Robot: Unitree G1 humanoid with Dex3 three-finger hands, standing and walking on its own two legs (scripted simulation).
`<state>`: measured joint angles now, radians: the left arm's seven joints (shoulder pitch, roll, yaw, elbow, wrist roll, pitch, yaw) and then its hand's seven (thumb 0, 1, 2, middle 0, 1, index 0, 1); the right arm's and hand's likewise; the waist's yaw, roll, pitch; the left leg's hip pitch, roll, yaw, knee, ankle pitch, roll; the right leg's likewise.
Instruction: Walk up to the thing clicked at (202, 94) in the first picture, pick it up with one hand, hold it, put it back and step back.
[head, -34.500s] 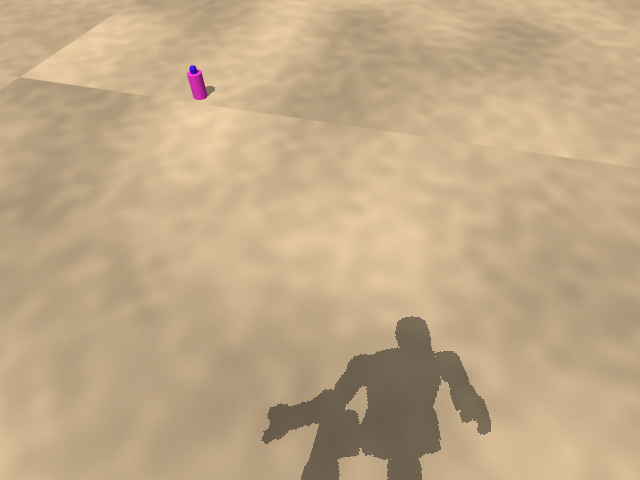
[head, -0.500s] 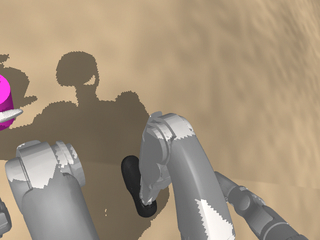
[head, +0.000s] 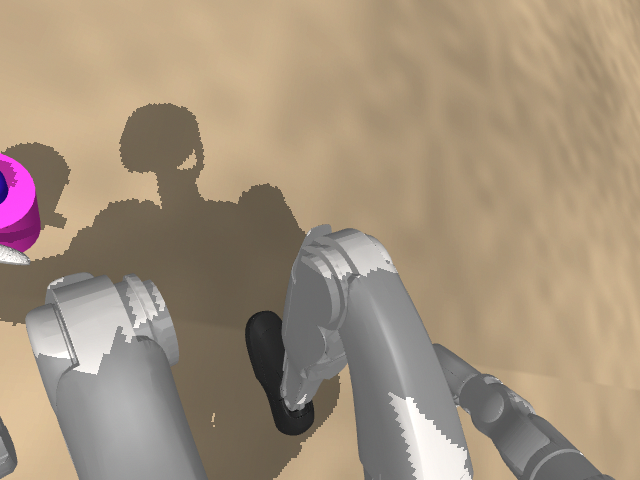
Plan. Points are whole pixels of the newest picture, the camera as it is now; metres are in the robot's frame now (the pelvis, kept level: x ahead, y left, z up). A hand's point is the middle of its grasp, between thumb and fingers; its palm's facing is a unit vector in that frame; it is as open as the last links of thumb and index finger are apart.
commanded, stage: withdraw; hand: left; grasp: from the side
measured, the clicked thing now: out of the picture +0.43 +0.25 -0.20
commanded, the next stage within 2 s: rise in 0.10 s
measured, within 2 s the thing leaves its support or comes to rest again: neither
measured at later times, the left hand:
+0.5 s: hand out of the picture +0.37 +0.39 -0.01, palm faces +0.32 -0.87 -0.38, open 17.4 cm
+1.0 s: hand out of the picture +0.27 +0.30 +0.19, palm faces +0.32 -0.85 -0.41, open 17.3 cm
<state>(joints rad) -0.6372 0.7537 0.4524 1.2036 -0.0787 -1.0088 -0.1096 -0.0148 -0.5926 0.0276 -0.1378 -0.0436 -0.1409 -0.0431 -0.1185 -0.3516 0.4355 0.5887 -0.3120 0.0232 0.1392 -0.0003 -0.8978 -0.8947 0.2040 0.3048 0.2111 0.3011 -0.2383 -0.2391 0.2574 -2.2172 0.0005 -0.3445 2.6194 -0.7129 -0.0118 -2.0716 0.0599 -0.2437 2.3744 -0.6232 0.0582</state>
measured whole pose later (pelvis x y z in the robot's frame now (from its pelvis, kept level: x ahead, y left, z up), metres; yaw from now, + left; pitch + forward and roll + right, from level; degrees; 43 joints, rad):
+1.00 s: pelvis +0.06 -0.01 +0.29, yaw +13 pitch +26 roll -3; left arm -0.01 0.38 0.18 0.41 0.03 0.07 0.12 -0.01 -0.52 0.07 -0.06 -0.06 -0.07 -0.06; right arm 0.13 -0.24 0.01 0.51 0.05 0.06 -0.09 0.01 -0.90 -0.90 0.20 0.31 0.21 0.30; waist -0.06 0.00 -0.18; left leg -1.42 0.04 -0.07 1.58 -0.62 -0.02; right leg -1.38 0.01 -0.06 1.53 -0.61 0.00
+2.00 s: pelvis +0.10 +0.00 +0.42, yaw +15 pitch +8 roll -2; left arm 0.47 0.20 -0.01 0.00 -0.01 0.26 0.15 -0.01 -0.55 0.05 -0.05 -0.06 -0.06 -0.06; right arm 0.29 -0.21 0.03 0.49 0.01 -0.11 -0.17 0.01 -0.89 -0.90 0.20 0.30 0.21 0.30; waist -0.03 0.03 -0.10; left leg -0.63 0.03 -0.04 0.97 -0.47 -0.01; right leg -0.58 0.00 -0.05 0.91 -0.46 0.01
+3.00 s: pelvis +0.10 +0.00 +0.43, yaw +15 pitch +7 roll -2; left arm 0.46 0.20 -0.01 0.02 -0.01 0.25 0.14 -0.01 -0.58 0.04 -0.05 -0.05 -0.06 -0.05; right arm 0.28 -0.20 0.03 0.51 0.01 -0.13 -0.17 0.01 -0.89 -0.90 0.20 0.30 0.21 0.30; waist -0.03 0.03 -0.09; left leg -0.61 0.03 -0.04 0.95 -0.47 -0.01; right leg -0.57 0.00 -0.04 0.90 -0.45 0.01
